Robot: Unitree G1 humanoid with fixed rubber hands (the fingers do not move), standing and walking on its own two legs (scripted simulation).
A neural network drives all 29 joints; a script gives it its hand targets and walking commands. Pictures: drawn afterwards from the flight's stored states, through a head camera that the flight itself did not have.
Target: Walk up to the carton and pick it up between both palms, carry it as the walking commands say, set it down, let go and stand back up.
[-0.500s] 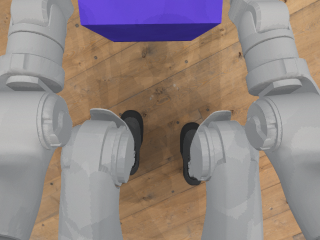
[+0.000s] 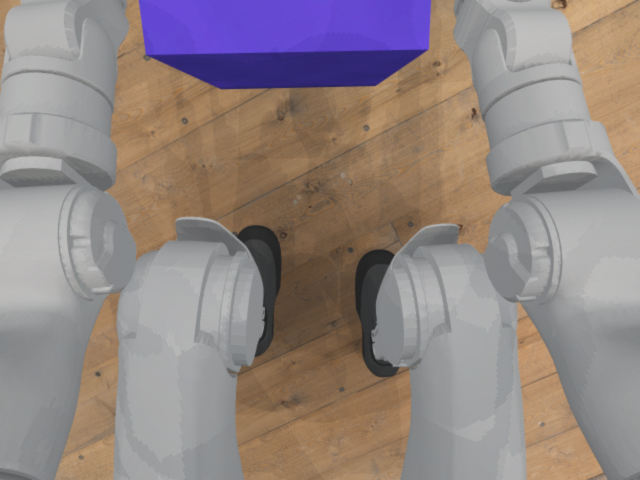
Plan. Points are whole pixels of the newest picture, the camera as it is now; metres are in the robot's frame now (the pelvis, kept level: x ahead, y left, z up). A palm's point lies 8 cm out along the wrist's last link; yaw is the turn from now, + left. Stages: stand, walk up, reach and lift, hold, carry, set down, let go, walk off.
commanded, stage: set down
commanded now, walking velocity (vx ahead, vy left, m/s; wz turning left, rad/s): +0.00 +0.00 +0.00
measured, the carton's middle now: out of the picture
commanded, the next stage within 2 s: none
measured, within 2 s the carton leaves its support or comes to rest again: neither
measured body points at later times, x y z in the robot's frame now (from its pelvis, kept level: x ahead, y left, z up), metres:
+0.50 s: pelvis +0.00 +0.00 +0.00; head +0.37 +0.02 +0.25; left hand +0.56 +0.22 -0.16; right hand +0.57 -0.10 -0.16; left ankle +0.13 +0.11 -0.31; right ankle +0.10 -0.09 -0.31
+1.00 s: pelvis +0.00 +0.00 +0.01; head +0.38 +0.02 +0.24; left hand +0.54 +0.24 -0.18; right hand +0.57 -0.15 -0.17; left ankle +0.13 +0.11 -0.31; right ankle +0.10 -0.09 -0.31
